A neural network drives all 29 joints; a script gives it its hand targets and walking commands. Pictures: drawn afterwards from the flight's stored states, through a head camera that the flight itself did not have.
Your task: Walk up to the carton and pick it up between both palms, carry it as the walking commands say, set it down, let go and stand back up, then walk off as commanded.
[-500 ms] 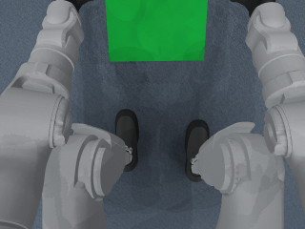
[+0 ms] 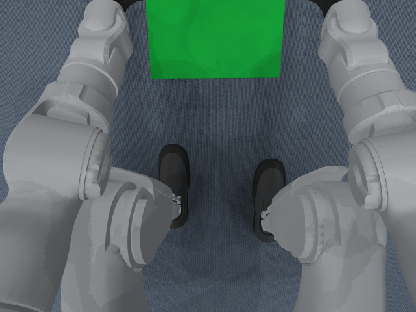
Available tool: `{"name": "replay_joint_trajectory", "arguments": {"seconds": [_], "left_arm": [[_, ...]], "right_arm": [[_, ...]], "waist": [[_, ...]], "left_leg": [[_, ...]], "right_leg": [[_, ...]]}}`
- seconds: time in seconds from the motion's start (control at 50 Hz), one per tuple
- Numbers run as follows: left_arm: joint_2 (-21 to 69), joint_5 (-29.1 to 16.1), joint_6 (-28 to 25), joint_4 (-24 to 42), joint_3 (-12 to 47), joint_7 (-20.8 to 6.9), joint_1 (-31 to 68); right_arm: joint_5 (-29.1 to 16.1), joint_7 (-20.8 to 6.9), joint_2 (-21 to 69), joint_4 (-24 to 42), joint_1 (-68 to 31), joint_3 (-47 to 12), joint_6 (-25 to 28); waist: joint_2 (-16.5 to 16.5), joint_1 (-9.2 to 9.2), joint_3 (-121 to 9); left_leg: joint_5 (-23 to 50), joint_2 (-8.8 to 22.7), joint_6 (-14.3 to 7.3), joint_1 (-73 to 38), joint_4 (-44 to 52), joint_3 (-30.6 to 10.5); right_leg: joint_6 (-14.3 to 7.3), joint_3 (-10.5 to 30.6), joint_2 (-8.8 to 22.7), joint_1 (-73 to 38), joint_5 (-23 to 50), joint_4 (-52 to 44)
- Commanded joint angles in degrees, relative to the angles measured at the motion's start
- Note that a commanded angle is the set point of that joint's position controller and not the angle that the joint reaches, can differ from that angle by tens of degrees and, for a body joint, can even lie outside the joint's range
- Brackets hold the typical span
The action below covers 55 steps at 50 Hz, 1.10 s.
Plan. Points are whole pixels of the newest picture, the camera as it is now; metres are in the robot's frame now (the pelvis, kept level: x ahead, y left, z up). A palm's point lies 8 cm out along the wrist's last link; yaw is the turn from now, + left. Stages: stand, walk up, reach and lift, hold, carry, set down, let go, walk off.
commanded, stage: reach and lift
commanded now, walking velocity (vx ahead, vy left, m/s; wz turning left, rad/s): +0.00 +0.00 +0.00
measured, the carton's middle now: (215, 28) +0.51 +0.02 -0.28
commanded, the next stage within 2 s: none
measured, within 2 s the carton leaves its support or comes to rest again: leaves its support in 0.80 s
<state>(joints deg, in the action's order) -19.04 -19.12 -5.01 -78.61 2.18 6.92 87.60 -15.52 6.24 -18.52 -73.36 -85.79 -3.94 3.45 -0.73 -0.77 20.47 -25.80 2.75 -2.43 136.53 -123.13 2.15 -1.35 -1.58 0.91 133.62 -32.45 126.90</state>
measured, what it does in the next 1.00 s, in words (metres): stands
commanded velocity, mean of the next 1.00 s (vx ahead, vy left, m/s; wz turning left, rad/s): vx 0.00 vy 0.00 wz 0.00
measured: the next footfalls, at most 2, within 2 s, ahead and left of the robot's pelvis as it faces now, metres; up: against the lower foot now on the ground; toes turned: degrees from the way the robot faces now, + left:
none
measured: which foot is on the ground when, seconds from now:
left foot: down 0.00-1.00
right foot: down 0.00-1.00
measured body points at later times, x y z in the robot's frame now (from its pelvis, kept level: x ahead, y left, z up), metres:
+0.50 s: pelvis +0.00 +0.00 +0.00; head +0.38 +0.00 +0.23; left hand +0.54 +0.17 -0.21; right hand +0.55 -0.13 -0.21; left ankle +0.14 +0.11 -0.32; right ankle +0.11 -0.11 -0.32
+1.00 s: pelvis +0.01 +0.00 -0.01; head +0.36 -0.01 +0.27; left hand +0.55 +0.15 -0.18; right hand +0.55 -0.14 -0.18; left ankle +0.14 +0.12 -0.32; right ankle +0.11 -0.11 -0.32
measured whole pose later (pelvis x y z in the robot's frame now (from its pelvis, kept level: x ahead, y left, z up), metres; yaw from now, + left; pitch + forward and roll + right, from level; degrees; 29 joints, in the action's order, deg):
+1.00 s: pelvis +0.01 +0.00 -0.01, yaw -2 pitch +37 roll +0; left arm -15.4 -9.8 4.3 -71.8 -6.7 7.3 82.6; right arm -7.7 6.3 -14.6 -67.0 -81.4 5.6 -5.6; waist -0.5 -1.7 16.3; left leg -28.5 0.1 -0.3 134.7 -126.5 0.3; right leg -0.2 -0.6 -2.0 132.4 -33.5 129.3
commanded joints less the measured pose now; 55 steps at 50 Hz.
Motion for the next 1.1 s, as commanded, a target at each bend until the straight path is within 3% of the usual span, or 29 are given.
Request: {"name": "replay_joint_trajectory", "arguments": {"seconds": [0.0,0.14,0.24,0.38,0.62,0.72,0.82,0.92,1.08], "left_arm": [[2.07,0.74,-1.10,3.79,-0.70,0.09,3.40],[6.16,0.18,-1.48,4.32,0.44,-0.50,4.65],[12.79,-0.07,-1.86,5.46,2.51,-1.69,8.05],[36.16,2.96,0.15,7.36,3.96,-7.65,18.77],[50.54,6.41,4.41,11.77,0.64,-13.83,19.93],[54.20,6.37,5.10,15.10,0.82,-14.67,19.14],[57.47,6.29,5.70,19.03,1.41,-14.43,19.12],[59.72,7.62,7.03,21.47,0.35,-14.43,19.34],[61.37,9.18,9.68,25.54,-0.76,-14.98,22.83]], "right_arm": [[0.58,0.22,2.40,4.55,-6.48,0.54,1.05],[2.90,0.60,5.39,3.98,-5.87,1.57,1.35],[2.59,-1.00,13.13,4.95,-9.27,-0.43,1.63],[4.96,-7.40,36.61,6.13,-18.93,-2.47,0.01],[8.00,-12.97,50.43,10.12,-19.73,0.89,-3.72],[7.49,-14.06,53.91,13.15,-20.29,0.61,-4.36],[5.22,-14.72,57.45,17.60,-23.57,-1.97,-5.02],[5.05,-15.05,59.66,19.99,-25.40,-3.27,-6.64],[8.61,-14.68,60.69,21.28,-25.77,-1.01,-9.41]], "waist": [[2.66,-0.65,-58.33],[1.86,1.49,-57.87],[1.86,0.84,-57.46],[2.13,0.80,-55.93],[2.05,1.26,-52.78],[2.17,0.81,-56.34],[3.12,-1.18,-64.21],[4.48,-2.54,-66.79],[4.08,-1.10,-69.56]], "left_leg": [[13.83,-4.32,2.87,-36.27,6.14,-4.74],[14.66,-4.98,3.26,-36.28,6.06,-4.53],[15.16,-5.58,3.06,-36.55,6.30,-4.48],[13.29,-7.48,2.92,-34.20,5.50,-3.45],[13.82,-9.17,1.79,-32.29,2.03,-2.08],[17.11,-9.38,1.40,-33.91,1.59,-2.13],[20.94,-9.67,1.04,-37.71,1.88,-1.87],[18.67,-9.85,0.93,-36.50,2.83,-0.81],[11.98,-9.88,1.60,-36.00,4.78,0.80]], "right_leg": [[2.08,4.42,-3.04,-26.58,14.06,-10.68],[2.00,4.34,-3.50,-27.06,15.30,-11.16],[1.93,4.00,-4.03,-26.58,15.58,-10.98],[1.43,3.43,-5.77,-25.42,14.59,-9.69],[0.59,1.88,-7.89,-23.82,15.75,-7.78],[0.49,1.40,-8.32,-24.54,19.04,-6.91],[0.78,0.79,-8.74,-26.86,22.27,-6.51],[1.08,0.51,-8.93,-28.86,21.17,-7.53],[1.01,-0.30,-8.82,-30.03,14.77,-10.04]]}}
